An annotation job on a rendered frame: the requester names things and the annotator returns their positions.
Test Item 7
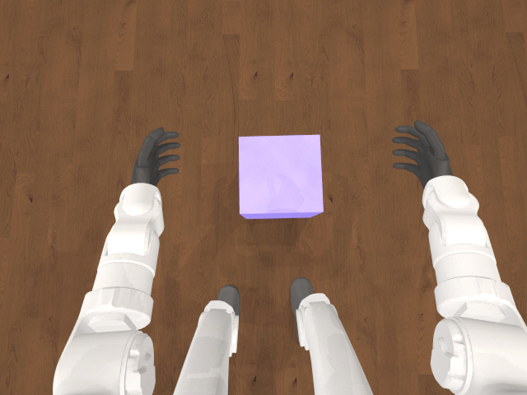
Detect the left robot upper arm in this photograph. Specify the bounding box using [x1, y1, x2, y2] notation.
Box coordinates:
[55, 330, 156, 395]

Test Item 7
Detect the carton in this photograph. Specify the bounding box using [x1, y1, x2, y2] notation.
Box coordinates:
[239, 135, 324, 219]

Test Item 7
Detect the robot left forearm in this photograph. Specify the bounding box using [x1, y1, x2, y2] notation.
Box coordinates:
[53, 183, 164, 395]

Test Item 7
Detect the right robot thigh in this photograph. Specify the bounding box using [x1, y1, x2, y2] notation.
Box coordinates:
[296, 301, 373, 395]

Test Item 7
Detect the robot left hand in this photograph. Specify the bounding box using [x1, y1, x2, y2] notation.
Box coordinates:
[130, 127, 180, 186]

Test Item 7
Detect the robot right hand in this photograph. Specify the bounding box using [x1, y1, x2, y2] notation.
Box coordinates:
[392, 120, 454, 188]

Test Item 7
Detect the robot right foot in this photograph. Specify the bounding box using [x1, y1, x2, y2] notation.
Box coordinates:
[291, 277, 314, 341]

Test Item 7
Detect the right robot upper arm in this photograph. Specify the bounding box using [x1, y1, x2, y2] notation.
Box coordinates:
[431, 316, 527, 395]

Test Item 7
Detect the robot right forearm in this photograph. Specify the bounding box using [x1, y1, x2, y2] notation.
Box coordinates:
[422, 175, 527, 332]

